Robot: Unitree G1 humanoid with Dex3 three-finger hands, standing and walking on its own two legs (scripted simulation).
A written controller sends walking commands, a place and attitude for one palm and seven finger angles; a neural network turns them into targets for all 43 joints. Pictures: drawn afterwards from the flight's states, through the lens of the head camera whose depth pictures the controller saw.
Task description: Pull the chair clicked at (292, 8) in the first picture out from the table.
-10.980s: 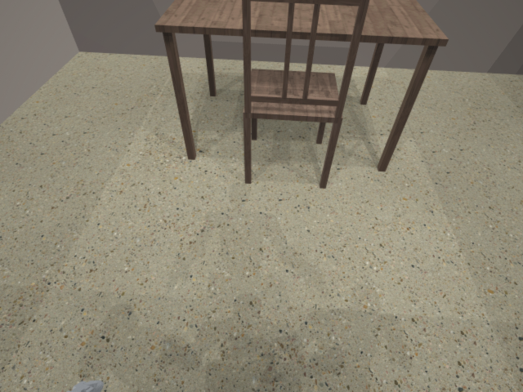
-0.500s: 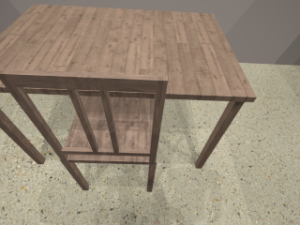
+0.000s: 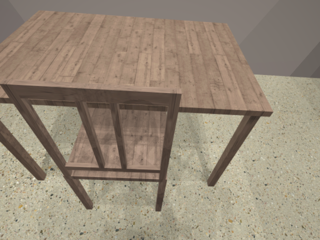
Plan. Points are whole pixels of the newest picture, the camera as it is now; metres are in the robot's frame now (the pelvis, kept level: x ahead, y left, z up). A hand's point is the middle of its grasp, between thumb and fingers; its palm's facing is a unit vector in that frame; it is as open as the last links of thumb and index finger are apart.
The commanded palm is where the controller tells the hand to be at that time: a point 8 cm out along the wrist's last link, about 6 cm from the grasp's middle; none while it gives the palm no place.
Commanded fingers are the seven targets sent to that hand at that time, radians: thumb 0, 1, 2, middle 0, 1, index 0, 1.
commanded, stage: look again from close up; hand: left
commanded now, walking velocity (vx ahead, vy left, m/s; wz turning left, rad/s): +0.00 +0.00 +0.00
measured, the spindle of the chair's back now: (93, 139) +0.41 +0.25 -0.06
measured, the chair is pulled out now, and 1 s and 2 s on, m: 0.00 0.00 0.00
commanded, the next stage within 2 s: raise the hand toward the chair's back in 0.68 s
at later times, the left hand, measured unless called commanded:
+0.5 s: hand out of the picture -0.01 +0.17 -0.18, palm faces +0.00 -0.98 -0.18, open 7.3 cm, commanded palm none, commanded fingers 0.00 0.90 0.90 -0.20 -0.30 -0.20 -0.30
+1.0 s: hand (96, 204) +0.20 +0.17 -0.01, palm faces +0.18 -0.98 -0.06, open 7.8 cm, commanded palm +0.11 +0.21 -0.07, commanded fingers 0.00 0.62 0.78 -0.17 -0.26 -0.17 -0.26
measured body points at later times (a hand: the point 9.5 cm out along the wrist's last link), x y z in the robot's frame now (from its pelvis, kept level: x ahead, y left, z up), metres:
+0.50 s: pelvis +0.00 -0.01 +0.00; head +0.02 +0.01 +0.45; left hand -0.01 +0.22 -0.16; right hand +0.01 -0.24 -0.15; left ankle +0.02 +0.05 -0.74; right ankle -0.05 -0.16 -0.74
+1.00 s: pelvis -0.03 -0.02 -0.03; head -0.02 -0.03 +0.42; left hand +0.18 +0.22 +0.00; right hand +0.11 -0.27 -0.13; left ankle +0.02 +0.05 -0.74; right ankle -0.01 -0.12 -0.74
